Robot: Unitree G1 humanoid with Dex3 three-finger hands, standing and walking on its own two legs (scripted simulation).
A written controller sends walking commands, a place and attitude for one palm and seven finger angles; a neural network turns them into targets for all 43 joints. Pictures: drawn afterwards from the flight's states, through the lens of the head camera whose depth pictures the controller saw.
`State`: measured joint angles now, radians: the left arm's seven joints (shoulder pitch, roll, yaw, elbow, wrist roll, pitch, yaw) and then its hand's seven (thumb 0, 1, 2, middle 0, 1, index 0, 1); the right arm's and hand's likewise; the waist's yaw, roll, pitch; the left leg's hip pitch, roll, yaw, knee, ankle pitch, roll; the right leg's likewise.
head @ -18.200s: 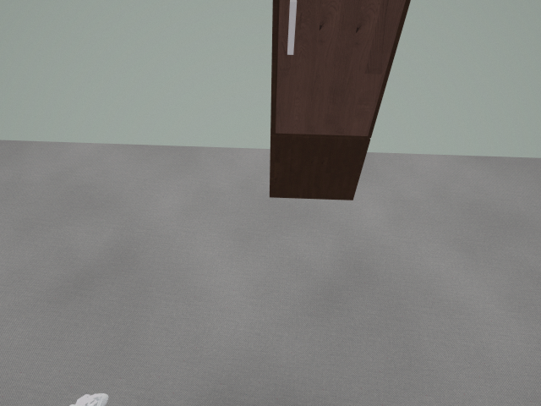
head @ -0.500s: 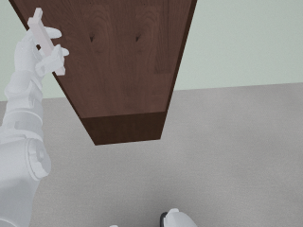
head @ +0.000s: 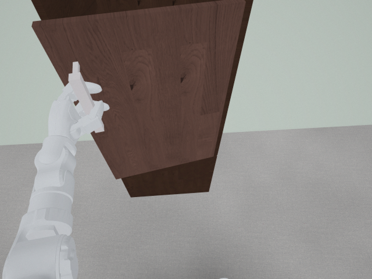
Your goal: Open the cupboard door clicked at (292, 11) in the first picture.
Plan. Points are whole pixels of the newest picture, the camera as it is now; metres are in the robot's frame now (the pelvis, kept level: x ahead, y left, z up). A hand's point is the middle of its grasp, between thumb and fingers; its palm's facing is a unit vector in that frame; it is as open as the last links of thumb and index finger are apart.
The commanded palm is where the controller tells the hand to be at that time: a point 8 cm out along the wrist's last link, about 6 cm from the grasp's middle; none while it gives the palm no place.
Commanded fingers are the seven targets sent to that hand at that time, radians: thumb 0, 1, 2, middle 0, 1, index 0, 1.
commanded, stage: pull the door open along its arc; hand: left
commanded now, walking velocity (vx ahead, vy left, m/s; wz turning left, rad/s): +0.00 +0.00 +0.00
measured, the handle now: (88, 99) +0.48 +0.20 +0.11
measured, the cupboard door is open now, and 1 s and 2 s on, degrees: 11 42 43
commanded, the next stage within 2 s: open thumb and fingers to let go in 0.56 s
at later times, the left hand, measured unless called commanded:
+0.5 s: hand (144, 171) +0.30 +0.07 +0.12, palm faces +0.38 -0.93 -0.01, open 6.1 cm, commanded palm +0.22 +0.09 +0.11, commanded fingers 0.00 0.90 0.90 -0.40 -1.35 -0.40 -1.35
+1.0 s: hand (148, 174) +0.29 +0.06 +0.13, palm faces +0.42 -0.91 -0.01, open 8.8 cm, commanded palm +0.24 +0.10 +0.11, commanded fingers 0.00 -0.36 0.36 -0.31 -1.22 -0.31 -1.22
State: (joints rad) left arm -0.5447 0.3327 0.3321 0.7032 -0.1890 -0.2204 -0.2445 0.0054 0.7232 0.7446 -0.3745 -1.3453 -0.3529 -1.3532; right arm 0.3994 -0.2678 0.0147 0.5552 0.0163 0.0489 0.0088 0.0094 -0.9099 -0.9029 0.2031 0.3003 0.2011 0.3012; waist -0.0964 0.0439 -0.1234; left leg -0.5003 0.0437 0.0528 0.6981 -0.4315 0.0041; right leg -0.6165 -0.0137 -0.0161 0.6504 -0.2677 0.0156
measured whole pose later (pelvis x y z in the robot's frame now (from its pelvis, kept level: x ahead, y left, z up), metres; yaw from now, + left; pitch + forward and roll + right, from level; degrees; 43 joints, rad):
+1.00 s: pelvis -0.02 -0.03 +0.01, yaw +5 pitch -1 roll +0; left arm -0.07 -0.12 -0.19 0.05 0.05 0.06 0.54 0.02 0.25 0.62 -0.35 -1.28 -0.35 -1.29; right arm 0.15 -0.19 0.02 0.64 -0.06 0.08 -0.04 0.01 -0.91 -0.90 0.20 0.30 0.20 0.30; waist 0.02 0.06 -0.03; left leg -0.22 0.04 -0.03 0.59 -0.36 -0.04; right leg -0.32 -0.03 -0.10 0.59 -0.26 -0.03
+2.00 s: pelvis -0.05 -0.02 +0.01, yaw +3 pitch -1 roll +1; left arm -0.12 0.03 -0.15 0.11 -0.08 -0.02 0.04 -0.01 -0.50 0.30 -0.21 -0.35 -0.17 -0.37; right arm 0.23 -0.20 0.06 0.59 0.00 -0.08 -0.03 0.01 -0.91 -0.90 0.20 0.30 0.20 0.30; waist 0.03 0.03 -0.02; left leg -0.26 0.00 0.01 0.63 -0.35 -0.01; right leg -0.38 -0.06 -0.06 0.63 -0.24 0.00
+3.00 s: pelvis -0.02 -0.01 +0.00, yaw +5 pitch +1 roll -1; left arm 0.39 0.19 0.02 -0.32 -0.18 -0.07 -0.18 -0.01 -0.50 0.30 -0.15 -0.30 -0.15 -0.30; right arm 0.25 -0.23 0.07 0.54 0.01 -0.24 -0.06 0.02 -0.91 -0.90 0.20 0.30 0.20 0.30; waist 0.04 0.03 -0.03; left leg -0.30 0.02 -0.03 0.72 -0.43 -0.01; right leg -0.39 -0.05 -0.09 0.69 -0.31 0.00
